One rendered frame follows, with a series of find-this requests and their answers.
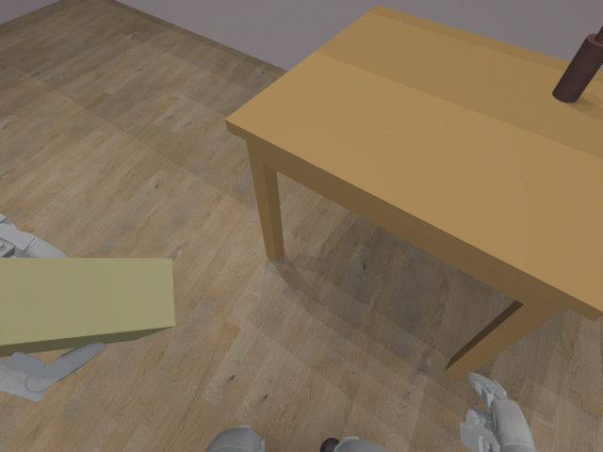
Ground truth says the table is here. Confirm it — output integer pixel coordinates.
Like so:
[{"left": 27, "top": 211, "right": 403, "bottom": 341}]
[{"left": 225, "top": 5, "right": 603, "bottom": 381}]

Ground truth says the right robot hand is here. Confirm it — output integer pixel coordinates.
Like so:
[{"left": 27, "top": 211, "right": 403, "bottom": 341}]
[{"left": 459, "top": 372, "right": 536, "bottom": 452}]

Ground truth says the left robot hand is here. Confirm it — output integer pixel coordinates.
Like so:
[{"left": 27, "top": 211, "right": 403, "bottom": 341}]
[{"left": 0, "top": 214, "right": 106, "bottom": 402}]

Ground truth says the sponge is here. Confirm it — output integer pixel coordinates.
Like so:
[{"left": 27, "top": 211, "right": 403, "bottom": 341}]
[{"left": 0, "top": 257, "right": 175, "bottom": 357}]

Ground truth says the robot right shin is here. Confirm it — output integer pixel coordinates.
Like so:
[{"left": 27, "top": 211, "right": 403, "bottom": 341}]
[{"left": 334, "top": 437, "right": 359, "bottom": 450}]

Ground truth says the left robot thigh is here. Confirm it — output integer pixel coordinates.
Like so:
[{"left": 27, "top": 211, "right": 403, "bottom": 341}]
[{"left": 204, "top": 428, "right": 265, "bottom": 452}]

